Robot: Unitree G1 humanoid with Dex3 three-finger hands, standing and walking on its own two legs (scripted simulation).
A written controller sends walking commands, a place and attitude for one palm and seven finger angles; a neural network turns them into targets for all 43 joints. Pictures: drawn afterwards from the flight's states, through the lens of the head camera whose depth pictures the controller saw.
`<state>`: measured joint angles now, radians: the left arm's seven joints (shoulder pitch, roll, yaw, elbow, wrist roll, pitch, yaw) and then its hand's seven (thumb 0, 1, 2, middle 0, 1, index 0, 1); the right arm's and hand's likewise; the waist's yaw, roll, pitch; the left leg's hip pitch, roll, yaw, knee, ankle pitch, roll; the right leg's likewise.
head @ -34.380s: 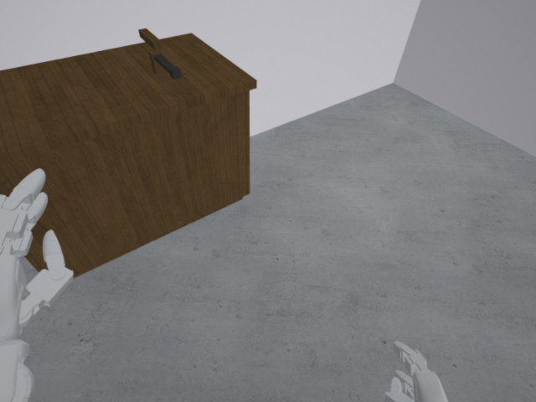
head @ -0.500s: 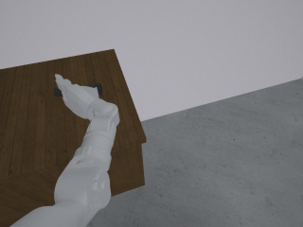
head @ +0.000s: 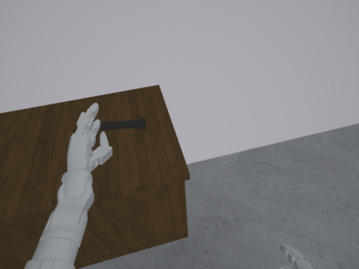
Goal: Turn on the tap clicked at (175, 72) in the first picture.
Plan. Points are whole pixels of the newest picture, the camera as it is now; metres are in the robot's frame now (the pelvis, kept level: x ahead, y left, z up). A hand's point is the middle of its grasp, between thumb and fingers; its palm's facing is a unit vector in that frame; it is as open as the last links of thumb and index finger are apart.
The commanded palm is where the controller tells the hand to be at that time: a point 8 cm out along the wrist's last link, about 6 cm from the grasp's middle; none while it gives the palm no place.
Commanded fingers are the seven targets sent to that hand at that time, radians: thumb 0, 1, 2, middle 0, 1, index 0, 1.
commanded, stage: draw the hand back beside the body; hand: left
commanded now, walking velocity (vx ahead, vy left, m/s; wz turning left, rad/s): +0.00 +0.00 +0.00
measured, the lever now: (142, 123) +0.56 +0.18 -0.01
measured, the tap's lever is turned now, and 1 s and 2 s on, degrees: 78 78 78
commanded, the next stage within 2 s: step back with the hand held close in 0.96 s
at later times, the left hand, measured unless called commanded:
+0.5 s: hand (70, 169) +0.25 +0.23 +0.15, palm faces +0.31 -0.91 -0.29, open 7.5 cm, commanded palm +0.21 +0.28 +0.16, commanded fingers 0.00 0.90 0.90 -0.20 -0.30 -0.20 -0.30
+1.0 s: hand (53, 181) +0.22 +0.24 +0.16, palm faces +0.40 -0.85 -0.35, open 7.4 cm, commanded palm +0.17 +0.28 +0.17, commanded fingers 0.00 0.90 0.90 -0.20 -0.30 -0.20 -0.30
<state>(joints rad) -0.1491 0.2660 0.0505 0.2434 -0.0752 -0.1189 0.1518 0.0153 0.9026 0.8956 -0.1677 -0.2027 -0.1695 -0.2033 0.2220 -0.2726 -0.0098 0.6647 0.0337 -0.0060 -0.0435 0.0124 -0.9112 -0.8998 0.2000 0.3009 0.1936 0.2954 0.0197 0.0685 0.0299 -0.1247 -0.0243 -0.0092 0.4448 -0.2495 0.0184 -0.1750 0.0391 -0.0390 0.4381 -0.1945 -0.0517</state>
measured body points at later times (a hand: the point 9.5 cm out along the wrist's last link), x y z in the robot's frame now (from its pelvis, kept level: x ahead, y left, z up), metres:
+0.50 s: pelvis +0.02 +0.01 +0.00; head +0.00 -0.01 +0.45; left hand +0.23 +0.28 +0.17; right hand +0.20 -0.20 -0.09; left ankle +0.00 +0.11 -0.74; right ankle +0.03 -0.08 -0.74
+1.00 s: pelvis +0.02 +0.00 +0.00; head +0.00 -0.02 +0.45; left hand +0.19 +0.28 +0.18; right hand +0.21 -0.22 -0.09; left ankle +0.00 +0.11 -0.74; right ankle +0.03 -0.08 -0.74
